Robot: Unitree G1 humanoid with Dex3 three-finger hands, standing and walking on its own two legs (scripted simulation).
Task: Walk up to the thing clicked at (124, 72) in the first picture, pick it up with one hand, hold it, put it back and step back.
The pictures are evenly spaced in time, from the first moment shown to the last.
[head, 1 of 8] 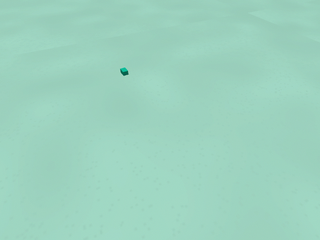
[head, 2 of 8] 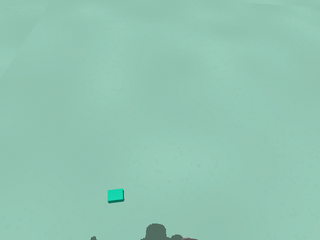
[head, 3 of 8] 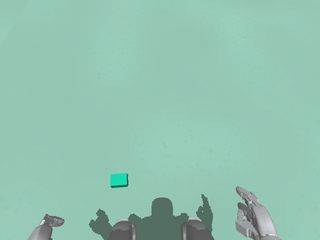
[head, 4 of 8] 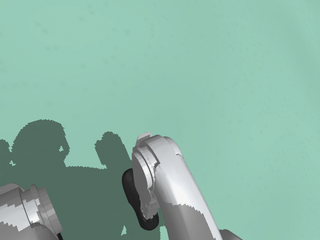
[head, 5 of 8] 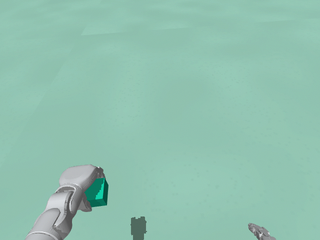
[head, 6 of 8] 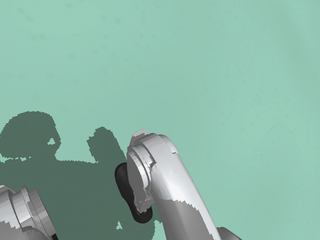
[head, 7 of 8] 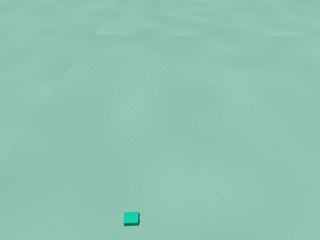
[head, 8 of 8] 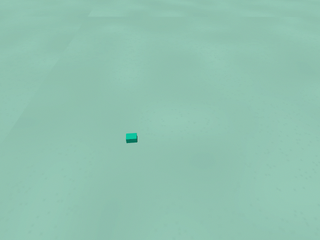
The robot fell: no
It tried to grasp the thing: yes
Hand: left
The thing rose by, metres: 0.69
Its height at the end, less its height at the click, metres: +0.00
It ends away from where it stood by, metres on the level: 0.01
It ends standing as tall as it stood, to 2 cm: yes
